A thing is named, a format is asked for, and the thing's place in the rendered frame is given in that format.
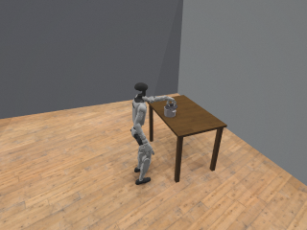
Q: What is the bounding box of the pot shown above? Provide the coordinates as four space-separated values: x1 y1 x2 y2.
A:
164 106 176 118

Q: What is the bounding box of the right robot hand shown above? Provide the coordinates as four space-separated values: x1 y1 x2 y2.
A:
144 144 154 157

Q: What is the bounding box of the robot right upper arm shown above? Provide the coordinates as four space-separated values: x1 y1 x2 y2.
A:
133 103 147 128

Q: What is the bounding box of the robot left upper arm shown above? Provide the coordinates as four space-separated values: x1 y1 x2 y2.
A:
135 95 154 104

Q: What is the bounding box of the left robot hand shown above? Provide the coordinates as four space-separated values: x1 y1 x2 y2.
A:
166 97 177 106

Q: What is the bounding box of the robot torso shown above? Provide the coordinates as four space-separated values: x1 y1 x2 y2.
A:
131 100 147 139

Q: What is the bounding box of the right robot forearm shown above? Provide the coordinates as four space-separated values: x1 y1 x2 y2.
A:
135 124 149 146

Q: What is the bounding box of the left robot forearm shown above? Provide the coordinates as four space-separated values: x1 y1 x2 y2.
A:
153 95 169 102

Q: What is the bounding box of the robot right shin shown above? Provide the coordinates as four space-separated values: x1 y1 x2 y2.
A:
139 158 152 181

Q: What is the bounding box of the lid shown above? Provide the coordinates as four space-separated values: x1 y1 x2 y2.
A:
165 103 177 110

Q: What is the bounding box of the table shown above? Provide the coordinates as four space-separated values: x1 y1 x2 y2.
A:
147 95 227 183

